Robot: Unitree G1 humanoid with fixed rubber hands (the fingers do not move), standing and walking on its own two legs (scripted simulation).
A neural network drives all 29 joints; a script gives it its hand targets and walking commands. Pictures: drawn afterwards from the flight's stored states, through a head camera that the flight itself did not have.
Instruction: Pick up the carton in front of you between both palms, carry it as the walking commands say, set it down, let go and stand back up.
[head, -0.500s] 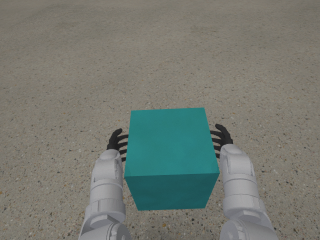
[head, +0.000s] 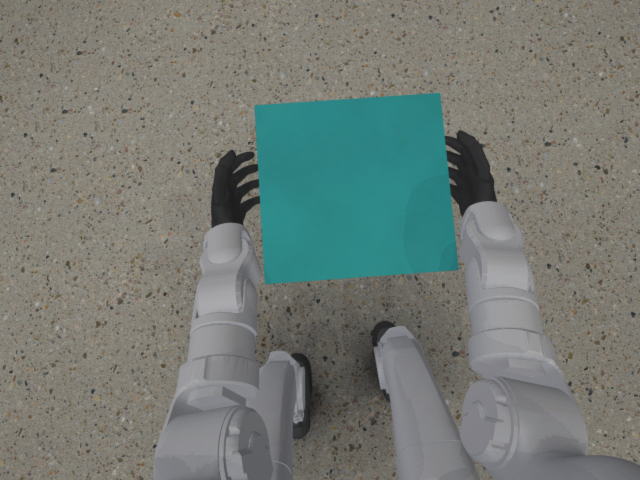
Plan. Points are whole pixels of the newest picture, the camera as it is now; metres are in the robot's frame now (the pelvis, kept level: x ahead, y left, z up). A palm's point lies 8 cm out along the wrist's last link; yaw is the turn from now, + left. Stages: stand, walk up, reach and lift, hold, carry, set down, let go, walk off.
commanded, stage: set down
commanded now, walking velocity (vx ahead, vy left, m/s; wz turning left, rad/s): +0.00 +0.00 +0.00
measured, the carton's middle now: (346, 205) +0.42 -0.05 -0.15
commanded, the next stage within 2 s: none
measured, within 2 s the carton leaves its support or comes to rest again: neither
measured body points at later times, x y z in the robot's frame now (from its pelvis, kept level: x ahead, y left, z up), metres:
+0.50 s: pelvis -0.03 -0.03 -0.13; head +0.26 -0.07 +0.21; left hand +0.48 +0.08 -0.22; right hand +0.45 -0.23 -0.23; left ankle +0.03 +0.12 -0.65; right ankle +0.09 -0.14 -0.65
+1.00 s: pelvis -0.05 +0.00 -0.23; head +0.31 -0.02 +0.04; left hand +0.52 +0.05 -0.38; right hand +0.46 -0.25 -0.38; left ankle +0.03 +0.12 -0.65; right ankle +0.09 -0.14 -0.65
